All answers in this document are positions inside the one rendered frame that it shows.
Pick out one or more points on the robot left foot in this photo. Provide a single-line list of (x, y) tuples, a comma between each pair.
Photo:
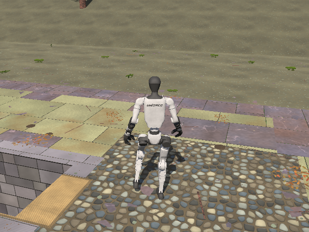
[(136, 184)]

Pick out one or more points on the left robot forearm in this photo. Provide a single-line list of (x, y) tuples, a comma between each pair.
[(129, 128)]

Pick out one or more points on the left robot thigh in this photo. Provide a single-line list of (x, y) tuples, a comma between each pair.
[(142, 143)]

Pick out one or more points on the right robot upper arm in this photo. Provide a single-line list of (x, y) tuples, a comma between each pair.
[(172, 109)]

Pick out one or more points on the left robot upper arm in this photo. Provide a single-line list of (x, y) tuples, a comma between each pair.
[(136, 110)]

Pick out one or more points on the right robot forearm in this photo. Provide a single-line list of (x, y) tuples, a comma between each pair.
[(178, 125)]

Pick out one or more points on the right robot hand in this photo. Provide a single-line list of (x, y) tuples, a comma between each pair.
[(179, 134)]

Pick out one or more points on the left robot hand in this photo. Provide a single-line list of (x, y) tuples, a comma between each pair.
[(126, 138)]

